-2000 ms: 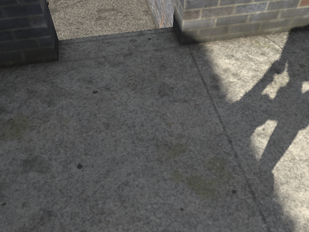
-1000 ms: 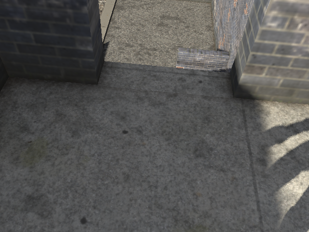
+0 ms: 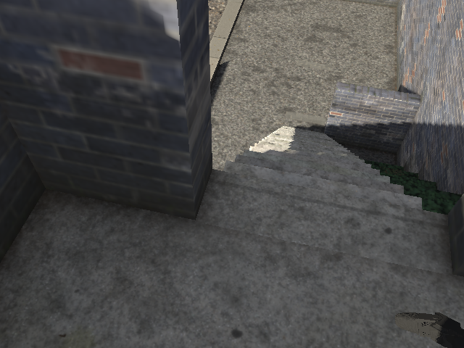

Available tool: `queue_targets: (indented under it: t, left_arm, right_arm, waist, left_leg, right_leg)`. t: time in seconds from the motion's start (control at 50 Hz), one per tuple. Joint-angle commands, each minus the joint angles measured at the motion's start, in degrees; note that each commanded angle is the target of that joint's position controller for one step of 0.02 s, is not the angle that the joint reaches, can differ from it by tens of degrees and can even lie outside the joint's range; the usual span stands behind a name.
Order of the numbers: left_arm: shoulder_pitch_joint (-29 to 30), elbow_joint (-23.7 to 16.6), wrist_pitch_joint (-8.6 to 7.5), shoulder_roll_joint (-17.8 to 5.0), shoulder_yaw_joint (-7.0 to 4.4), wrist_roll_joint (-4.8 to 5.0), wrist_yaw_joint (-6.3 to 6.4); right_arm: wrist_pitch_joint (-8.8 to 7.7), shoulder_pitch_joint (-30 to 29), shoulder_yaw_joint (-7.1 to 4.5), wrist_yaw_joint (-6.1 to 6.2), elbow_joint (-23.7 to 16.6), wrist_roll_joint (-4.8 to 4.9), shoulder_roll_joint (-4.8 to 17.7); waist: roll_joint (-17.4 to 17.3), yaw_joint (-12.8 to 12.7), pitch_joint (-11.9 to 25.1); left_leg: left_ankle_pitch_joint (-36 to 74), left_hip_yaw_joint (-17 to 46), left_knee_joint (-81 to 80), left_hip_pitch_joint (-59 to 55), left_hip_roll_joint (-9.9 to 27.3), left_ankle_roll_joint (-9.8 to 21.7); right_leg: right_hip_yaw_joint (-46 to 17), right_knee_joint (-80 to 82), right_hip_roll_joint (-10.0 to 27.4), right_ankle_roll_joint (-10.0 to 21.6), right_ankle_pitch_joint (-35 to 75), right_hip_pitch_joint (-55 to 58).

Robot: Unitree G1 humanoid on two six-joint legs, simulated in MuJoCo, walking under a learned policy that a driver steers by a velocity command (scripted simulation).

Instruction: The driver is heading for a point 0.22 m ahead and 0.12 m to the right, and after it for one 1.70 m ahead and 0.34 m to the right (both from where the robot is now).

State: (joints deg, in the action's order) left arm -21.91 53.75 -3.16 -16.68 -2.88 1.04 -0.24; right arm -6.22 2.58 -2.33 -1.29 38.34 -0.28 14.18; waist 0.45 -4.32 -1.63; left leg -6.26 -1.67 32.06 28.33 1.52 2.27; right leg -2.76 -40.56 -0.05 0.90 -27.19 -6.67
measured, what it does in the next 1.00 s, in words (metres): walks ahead, turning right: right foot, then left foot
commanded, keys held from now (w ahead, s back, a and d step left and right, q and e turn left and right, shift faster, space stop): e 0.50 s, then no key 0.50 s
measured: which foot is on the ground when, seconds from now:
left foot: down 0.00-0.42, up 0.44-0.78, down 0.80-1.00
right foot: up 0.00-0.40, down 0.42-1.00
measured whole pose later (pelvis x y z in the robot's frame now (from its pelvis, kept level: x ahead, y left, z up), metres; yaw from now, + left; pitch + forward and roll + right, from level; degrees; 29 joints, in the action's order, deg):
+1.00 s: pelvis +0.22 +0.00 +0.01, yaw -22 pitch -1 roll +1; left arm -9.7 44.9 1.0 -14.5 -2.4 -1.2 1.1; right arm -2.0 12.6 -0.2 0.1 48.5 -2.1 13.5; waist 1.4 -0.3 -1.4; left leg -16.6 -0.4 29.6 12.0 -0.2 -0.3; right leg -5.3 -29.2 -2.1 0.0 -9.7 -18.2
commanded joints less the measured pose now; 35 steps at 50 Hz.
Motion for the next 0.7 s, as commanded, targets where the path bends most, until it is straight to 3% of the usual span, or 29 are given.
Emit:
queue_targets:
  t: [0.02, 0.06, 0.08, 0.12, 0.14, 0.2, 0.26, 0.32, 0.38, 0.4, 0.42, 0.44, 0.46, 0.48, 0.5, 0.52, 0.54, 0.58, 0.6, 0.66, 0.7]
  left_arm:
    - [0.31, -5.65, -2.28, -7.32, -1.10, 2.03, -0.12]
    - [5.03, -6.61, -1.33, -6.82, -1.59, 0.93, 0.49]
    - [4.20, -6.32, -0.26, -6.30, -2.15, 0.47, 0.76]
    - [2.23, -6.55, 1.89, -3.63, -2.02, 0.63, 0.94]
    - [3.95, -8.05, 2.70, -2.66, -1.58, 0.19, 1.08]
    - [6.94, -10.62, 3.43, -1.61, -1.24, -0.71, 0.81]
    - [11.55, -12.92, 3.45, -1.97, -1.26, -0.81, -0.35]
    - [14.97, -15.17, 3.18, -3.46, -1.82, -1.19, -1.93]
    - [13.87, -16.25, 3.16, -5.87, -2.93, -1.31, -3.07]
    - [10.19, -15.40, 2.88, -7.03, -3.62, -1.39, -2.84]
    - [5.91, -14.54, 2.61, -11.28, -5.19, -1.64, -1.76]
    - [3.96, -15.12, 2.91, -17.82, -6.46, -2.39, -0.07]
    - [4.16, -17.06, 2.40, -17.80, -6.02, -3.65, -0.18]
    - [5.83, -18.29, 2.09, -15.68, -5.83, -2.55, -0.68]
    - [10.11, -18.69, 2.15, -13.11, -5.23, -1.14, -0.45]
    - [13.24, -18.97, 2.53, -9.90, -4.15, -0.43, -0.15]
    - [14.49, -19.04, 3.11, -7.93, -3.30, 0.07, 0.66]
    - [15.43, -19.15, 3.91, -8.66, -3.09, -1.49, 1.37]
    - [15.24, -19.06, 4.06, -9.21, -3.19, -1.83, 1.66]
    - [15.55, -18.77, 4.25, -10.28, -3.49, -1.60, 2.00]
    - [15.38, -18.24, 4.32, -9.41, -3.05, -1.81, 1.78]
  right_arm:
    - [0.36, 20.79, -3.81, 0.87, 1.37, -0.60, 11.12]
    - [0.31, 12.30, -2.39, 0.79, 0.75, -0.58, 7.11]
    - [0.08, 9.37, -2.05, 0.64, 0.74, -0.61, 5.69]
    - [-0.45, 6.68, -2.47, 0.61, 1.44, -1.09, 6.37]
    - [-0.68, 5.50, -2.81, 0.98, 1.60, -1.00, 7.82]
    - [-0.27, 4.95, -3.46, 2.24, 2.57, -0.64, 9.57]
    - [0.97, 5.14, -3.66, 3.17, 3.37, -0.02, 10.61]
    - [3.08, 6.31, -3.58, 3.46, 4.73, 0.39, 11.11]
    - [4.49, 4.33, -4.04, 4.24, 4.64, 1.43, 12.91]
    - [4.81, 4.55, -3.89, 4.45, 4.92, 1.77, 12.26]
    - [4.84, 8.71, -3.48, 4.23, 5.69, 0.67, 10.95]
    - [4.37, 9.81, -1.87, 3.75, 3.29, -2.98, 7.06]
    - [3.76, 11.04, -1.26, 2.93, 2.69, -2.00, 6.40]
    - [3.66, 7.64, -1.87, 2.34, 3.02, -0.13, 9.50]
    - [3.63, 5.07, -2.15, 2.47, 2.23, 0.48, 10.42]
    - [4.24, 3.88, -1.94, 2.88, 2.84, -0.12, 9.49]
    - [4.85, 3.94, -2.10, 2.98, 2.81, -0.13, 9.96]
    - [5.57, 4.93, -1.73, 2.48, 3.03, 0.00, 8.52]
    - [5.64, 5.60, -1.44, 2.38, 3.37, 0.01, 7.68]
    - [6.09, 5.36, -0.76, 2.50, 4.03, 0.00, 6.37]
    - [6.51, 4.94, -0.86, 2.55, 4.14, 0.03, 7.03]
  waist:
    - [-11.55, 10.77, 17.33]
    - [-5.65, 7.10, 7.41]
    - [-6.24, 4.91, 5.33]
    - [-7.58, 2.49, 4.04]
    - [-6.77, 1.91, 2.50]
    - [-6.17, 2.18, 3.16]
    - [-6.07, 4.08, 4.42]
    - [-5.93, 5.07, 4.64]
    - [-6.51, 3.40, 4.94]
    - [-5.07, 1.53, 6.46]
    - [1.30, 0.48, 9.15]
    - [15.94, 2.23, 11.53]
    - [14.51, 2.03, 23.10]
    - [7.81, 0.17, 22.21]
    - [4.80, 1.48, 16.60]
    - [0.24, 2.83, 13.09]
    - [0.86, 4.07, 11.64]
    - [4.39, 5.32, 10.23]
    - [5.38, 5.40, 10.59]
    - [7.40, 4.41, 10.91]
    - [8.17, 3.68, 9.69]
  left_leg:
    - [-5.99, 35.26, -13.13, -44.93, 22.73, 12.04]
    - [15.15, 18.09, -13.86, -29.07, 18.17, 9.46]
    - [21.32, 12.02, -14.88, -23.58, 15.94, 8.46]
    - [26.88, 5.53, -17.29, -16.86, 14.59, 8.68]
    - [27.25, 4.24, -18.71, -15.31, 15.58, 9.21]
    - [28.14, -1.99, -19.21, -16.11, 14.60, 9.11]
    - [27.02, -6.27, -18.15, -18.56, 13.97, 8.30]
    - [26.16, -6.76, -14.77, -22.93, 15.12, 6.74]
    - [26.40, -6.80, -6.39, -25.19, 15.20, 4.27]
    - [27.30, -8.09, 0.29, -24.17, 13.23, 2.35]
    - [19.85, -9.82, 11.22, -19.25, 8.94, -1.35]
    - [-19.72, -11.06, 30.53, -0.07, 1.68, -6.56]
    - [-37.48, 1.53, 45.00, 7.78, -4.68, -8.44]
    - [-33.41, 7.33, 47.10, 10.15, -2.36, -7.45]
    - [-28.82, 7.26, 44.83, 11.77, -0.82, -6.47]
    - [-25.53, 6.77, 40.31, 10.87, 0.76, -6.42]
    - [-22.80, 6.61, 35.57, 7.29, 1.81, -6.13]
    - [-20.14, 4.54, 28.95, 0.72, 0.36, -6.12]
    - [-19.37, 4.05, 25.11, -1.57, -0.08, -6.31]
    - [-14.98, 3.35, 15.95, -6.97, -0.71, -6.48]
    - [-13.82, 3.40, 12.07, -9.09, -0.65, -6.30]
  right_leg:
    - [-5.35, -35.10, 0.71, 0.62, -3.65, -36.71]
    - [-2.90, -31.97, 4.59, -0.44, 2.86, -33.44]
    - [-2.89, -29.06, 6.00, -0.98, 4.38, -30.11]
    - [-1.19, -27.09, 6.12, -2.08, 7.20, -25.21]
    - [-0.74, -23.98, 6.26, -2.52, 8.48, -26.19]
    - [0.49, -12.69, 6.11, -2.77, 17.20, -25.32]
    - [2.82, -3.29, 4.78, -2.39, 25.14, -22.31]
    - [3.76, 1.91, 3.83, -0.92, 23.19, -21.96]
    - [6.11, 7.25, 1.70, 0.84, 17.40, -18.73]
    - [7.17, 12.15, -0.42, 2.28, 21.38, -12.89]
    - [3.17, 15.41, 0.61, 4.62, 40.68, -3.22]
    - [-16.79, 11.90, 14.47, 12.48, 74.61, 10.80]
    - [-32.96, 14.86, 23.04, 25.06, 69.25, 18.40]
    - [-28.23, 17.09, 20.57, 23.50, 60.75, 15.90]
    - [-22.67, 17.18, 17.18, 19.67, 53.23, 10.84]
    - [-19.82, 18.19, 15.69, 16.88, 45.92, 5.88]
    - [-18.19, 19.56, 14.48, 15.69, 39.34, 0.19]
    - [-15.70, 21.41, 11.96, 14.86, 36.16, -6.32]
    - [-14.56, 21.64, 11.24, 14.65, 35.67, -7.13]
    - [-13.29, 22.18, 10.01, 13.50, 28.37, -8.69]
    - [-14.68, 22.74, 10.13, 12.93, 20.03, -9.88]
Velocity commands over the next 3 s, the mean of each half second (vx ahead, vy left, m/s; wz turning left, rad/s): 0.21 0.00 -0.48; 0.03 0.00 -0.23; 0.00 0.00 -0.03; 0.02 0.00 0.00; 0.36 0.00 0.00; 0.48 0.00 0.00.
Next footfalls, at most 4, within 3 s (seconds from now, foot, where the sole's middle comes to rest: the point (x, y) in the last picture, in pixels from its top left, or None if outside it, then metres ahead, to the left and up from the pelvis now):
0.42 right None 0.27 -0.14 -0.76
0.80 left None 0.29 0.10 -0.76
2.22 right None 0.34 -0.18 -0.76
2.64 left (289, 257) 0.73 -0.10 -0.76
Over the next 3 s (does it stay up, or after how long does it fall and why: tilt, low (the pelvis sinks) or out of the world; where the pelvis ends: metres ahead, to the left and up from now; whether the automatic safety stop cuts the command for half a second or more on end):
stays up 0.67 -0.17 0.02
